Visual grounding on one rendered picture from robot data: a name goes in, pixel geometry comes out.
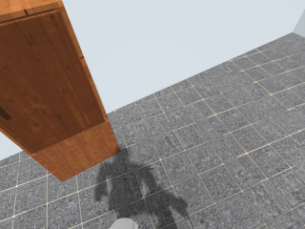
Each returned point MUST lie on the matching cupboard door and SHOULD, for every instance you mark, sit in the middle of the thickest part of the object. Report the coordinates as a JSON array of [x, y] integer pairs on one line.
[[45, 95]]

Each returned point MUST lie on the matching left robot thigh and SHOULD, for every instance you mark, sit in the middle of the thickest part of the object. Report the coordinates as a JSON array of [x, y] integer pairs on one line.
[[124, 223]]

